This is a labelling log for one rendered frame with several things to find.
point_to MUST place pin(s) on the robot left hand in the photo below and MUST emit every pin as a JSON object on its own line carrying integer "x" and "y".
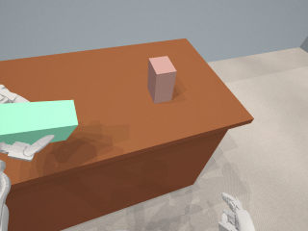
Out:
{"x": 20, "y": 150}

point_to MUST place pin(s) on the table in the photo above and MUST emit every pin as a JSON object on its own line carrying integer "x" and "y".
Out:
{"x": 125, "y": 149}

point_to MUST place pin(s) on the robot left forearm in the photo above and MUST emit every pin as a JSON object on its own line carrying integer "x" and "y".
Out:
{"x": 5, "y": 186}

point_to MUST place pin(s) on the robot right hand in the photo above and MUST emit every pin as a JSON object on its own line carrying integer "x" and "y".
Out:
{"x": 240, "y": 221}

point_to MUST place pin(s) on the sponge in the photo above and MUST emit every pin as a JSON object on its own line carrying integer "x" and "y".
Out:
{"x": 28, "y": 122}

